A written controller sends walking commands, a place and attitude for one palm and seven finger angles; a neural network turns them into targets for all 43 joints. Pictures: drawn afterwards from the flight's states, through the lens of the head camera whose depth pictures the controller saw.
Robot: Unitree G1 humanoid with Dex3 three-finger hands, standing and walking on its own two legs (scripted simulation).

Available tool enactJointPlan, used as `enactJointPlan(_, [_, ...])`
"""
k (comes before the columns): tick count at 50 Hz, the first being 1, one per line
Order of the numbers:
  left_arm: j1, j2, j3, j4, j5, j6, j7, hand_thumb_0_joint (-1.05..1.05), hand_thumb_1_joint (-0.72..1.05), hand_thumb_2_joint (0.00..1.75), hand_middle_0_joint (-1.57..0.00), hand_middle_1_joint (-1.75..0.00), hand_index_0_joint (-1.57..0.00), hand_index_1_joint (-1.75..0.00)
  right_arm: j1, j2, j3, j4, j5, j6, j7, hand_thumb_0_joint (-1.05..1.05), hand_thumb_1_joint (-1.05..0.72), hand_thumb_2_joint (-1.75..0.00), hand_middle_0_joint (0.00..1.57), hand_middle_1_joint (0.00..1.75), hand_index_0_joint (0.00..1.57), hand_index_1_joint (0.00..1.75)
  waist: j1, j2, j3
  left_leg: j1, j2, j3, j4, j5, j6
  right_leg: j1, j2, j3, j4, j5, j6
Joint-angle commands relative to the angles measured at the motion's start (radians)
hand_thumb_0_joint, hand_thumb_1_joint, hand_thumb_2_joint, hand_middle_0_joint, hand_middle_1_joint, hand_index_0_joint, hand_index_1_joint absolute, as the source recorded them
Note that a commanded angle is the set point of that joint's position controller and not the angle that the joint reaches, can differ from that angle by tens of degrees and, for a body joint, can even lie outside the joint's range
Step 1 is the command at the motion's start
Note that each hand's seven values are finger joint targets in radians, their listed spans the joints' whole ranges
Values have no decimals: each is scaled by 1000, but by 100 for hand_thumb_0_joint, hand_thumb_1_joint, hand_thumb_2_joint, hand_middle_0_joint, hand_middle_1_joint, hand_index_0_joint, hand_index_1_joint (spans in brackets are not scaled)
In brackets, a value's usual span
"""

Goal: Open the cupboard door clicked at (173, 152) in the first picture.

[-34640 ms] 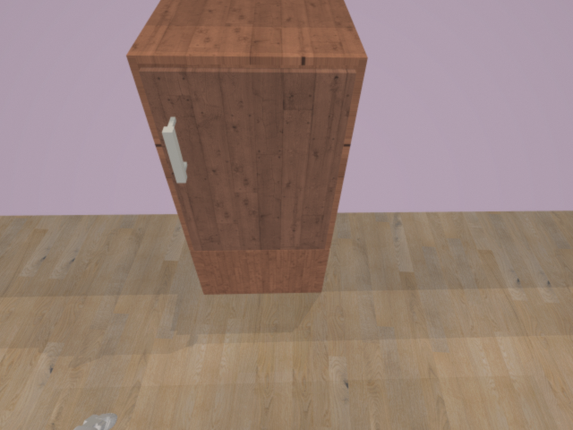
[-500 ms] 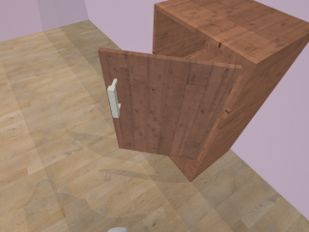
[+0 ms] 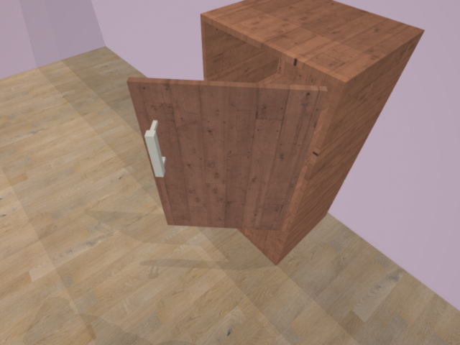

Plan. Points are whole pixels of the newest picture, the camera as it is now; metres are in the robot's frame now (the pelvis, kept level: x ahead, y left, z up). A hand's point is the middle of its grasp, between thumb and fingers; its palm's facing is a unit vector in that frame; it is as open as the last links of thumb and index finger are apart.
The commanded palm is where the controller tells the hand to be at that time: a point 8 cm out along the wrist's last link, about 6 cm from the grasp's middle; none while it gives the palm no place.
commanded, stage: come to a stop and stand still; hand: left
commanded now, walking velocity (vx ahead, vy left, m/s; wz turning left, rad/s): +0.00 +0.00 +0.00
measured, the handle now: (157, 149) +0.55 +0.19 -0.02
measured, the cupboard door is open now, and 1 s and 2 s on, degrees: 44 44 44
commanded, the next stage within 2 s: look again from close up in 0.48 s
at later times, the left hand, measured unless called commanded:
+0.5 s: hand out of the picture -0.05 +0.10 -0.17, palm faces +0.07 -0.99 -0.12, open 7.4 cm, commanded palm none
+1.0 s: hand out of the picture +0.01 +0.18 -0.17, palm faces +0.03 -0.98 -0.22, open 7.4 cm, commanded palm none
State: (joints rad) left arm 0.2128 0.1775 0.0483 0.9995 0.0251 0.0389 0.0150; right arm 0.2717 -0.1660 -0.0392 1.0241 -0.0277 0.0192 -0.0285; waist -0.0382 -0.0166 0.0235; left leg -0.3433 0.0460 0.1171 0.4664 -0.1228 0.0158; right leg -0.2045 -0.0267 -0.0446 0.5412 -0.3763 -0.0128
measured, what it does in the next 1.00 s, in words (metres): steps on the spot: left foot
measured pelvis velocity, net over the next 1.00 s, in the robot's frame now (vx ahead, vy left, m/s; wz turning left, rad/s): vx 0.00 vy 0.00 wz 0.01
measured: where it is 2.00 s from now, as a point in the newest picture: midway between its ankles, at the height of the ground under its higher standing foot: outside the picture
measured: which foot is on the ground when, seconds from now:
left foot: down 0.00-0.58, up 0.60-0.72, down 0.74-1.00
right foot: down 0.00-1.00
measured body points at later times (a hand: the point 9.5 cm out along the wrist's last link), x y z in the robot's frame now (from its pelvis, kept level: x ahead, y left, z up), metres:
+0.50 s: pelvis -0.02 -0.04 +0.00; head -0.01 -0.04 +0.45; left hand -0.05 +0.15 -0.16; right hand -0.04 -0.24 -0.16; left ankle +0.03 +0.11 -0.73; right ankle -0.03 -0.12 -0.73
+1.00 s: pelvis +0.00 +0.00 +0.00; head +0.00 -0.01 +0.45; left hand +0.01 +0.23 -0.15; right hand +0.00 -0.22 -0.16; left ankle +0.00 +0.09 -0.73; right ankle -0.03 -0.12 -0.73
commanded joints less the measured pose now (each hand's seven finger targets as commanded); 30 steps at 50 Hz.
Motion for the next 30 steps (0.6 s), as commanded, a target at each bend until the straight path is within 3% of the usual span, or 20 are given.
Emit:
enactJointPlan(1, [136, 134, 7, -3, -1, -26, 16, 0, 90, 90, -20, -30, -20, -30, -7, -33, -8, -52, 12, -1, 8, 0, -90, -90, 20, 30, 20, 30, 47, -181, 28, -81, 5, -45, 52, -260, -33, -7, -246, 266, -363, -81, -111])
enactJointPlan(2, [77, 137, 2, -19, -4, -30, 17, 0, 90, 90, -20, -30, -20, -30, -10, -45, -7, -46, 6, 2, 14, 0, -90, -90, 20, 30, 20, 30, 37, -159, 41, -15, 12, -65, 103, -254, -30, -112, -265, 271, -390, -175, -134])
enactJointPlan(3, [34, 110, -1, -31, -5, -37, 22, 0, 90, 90, -20, -30, -20, -30, 7, -37, -7, -31, 3, 8, 16, 0, -90, -90, 20, 30, 20, 30, 25, -217, 74, 5, 23, -81, 130, -232, -22, -162, -215, 231, -400, -180, -121])
enactJointPlan(4, [20, 87, -6, -28, -6, -39, 21, 0, 90, 90, -20, -30, -20, -30, 32, -35, -4, -3, 1, 8, 14, 0, -90, -90, 20, 30, 20, 30, 14, -177, 108, 26, 18, -82, 150, -176, -20, -180, -190, 210, -379, -121, -117])
enactJointPlan(6, [25, 82, -10, -15, -13, -45, 17, 0, 90, 90, -20, -30, -20, -30, 104, -18, 6, 39, 2, 4, 11, 0, -90, -90, 20, 30, 20, 30, -4, -114, 94, 88, 15, -77, 111, -92, -22, -178, -152, 148, -325, -49, -107])
enactJointPlan(9, [68, 57, -20, 10, -18, -47, 15, 0, 90, 90, -20, -30, -20, -30, 129, -21, 15, 67, 5, -11, 4, 0, -90, -90, 20, 30, 20, 30, 10, -4, 124, 123, 39, -119, -5, -27, -19, -187, -97, 109, -256, -34, -70])
enactJointPlan(11, [101, 41, -22, 27, -20, -46, 14, 0, 90, 90, -20, -30, -20, -30, 128, -32, 21, 69, 5, -15, -4, 0, -90, -90, 20, 30, 20, 30, 29, 4, 151, 82, 60, -140, -58, -52, -17, -145, -72, 112, -258, -28, -54])
enactJointPlan(13, [126, 45, -22, 54, -20, -44, 13, 0, 90, 90, -20, -30, -20, -30, 120, -21, 24, 87, 8, -21, -7, 0, -90, -90, 20, 30, 20, 30, 42, 99, 117, 77, 55, -146, -86, -51, -16, -86, -71, 109, -241, 19, -48])
enactJointPlan(15, [143, 46, -21, 68, -22, -48, 13, 0, 90, 90, -20, -30, -20, -30, 115, -18, 26, 86, 10, -24, -9, 0, -90, -90, 20, 30, 20, 30, 46, 95, 80, 85, 53, -140, -88, -49, -18, -47, -72, 108, -235, 61, -45])
enactJointPlan(17, [146, 44, -23, 78, -21, -52, 12, 0, 90, 90, -20, -30, -20, -30, 121, -17, 24, 88, 11, -25, -10, 0, -90, -90, 20, 30, 20, 30, 41, 47, 48, 104, 48, -129, -78, -50, -22, -33, -77, 111, -246, 59, -45])
enactJointPlan(22, [156, 26, -26, 93, -17, -56, 15, 0, 90, 90, -20, -30, -20, -30, 120, -6, 20, 95, 13, -23, -10, 0, -90, -90, 20, 30, 20, 30, 32, -11, 55, 132, 46, -119, -66, -52, -24, -64, -82, 115, -271, 28, -45])
enactJointPlan(28, [190, 8, -29, 108, -13, -59, 18, 0, 90, 90, -20, -30, -20, -30, 106, 9, 24, 98, 13, -24, -12, 0, -90, -90, 20, 30, 20, 30, 37, 3, 95, 137, 49, -119, -73, -34, -22, -81, -79, 113, -280, 52, -44])
enactJointPlan(29, [293, 40, -28, 136, 4, -95, 58, 0, 90, 90, -20, -30, -20, -30, -42, -43, 19, 28, 17, -44, 0, 0, -90, -90, 20, 30, 20, 30, 97, 0, 105, 17, 22, -93, 184, -109, -48, -46, -161, 249, -269, 660, 44])
enactJointPlan(30, [236, 85, -28, 84, 2, -103, 54, 0, 90, 90, -20, -30, -20, -30, 37, 9, 19, -4, 18, -28, 6, 0, -90, -90, 20, 30, 20, 30, 13, 10, 54, -13, 9, -128, 245, -219, -20, -25, -219, 228, -259, 584, 9])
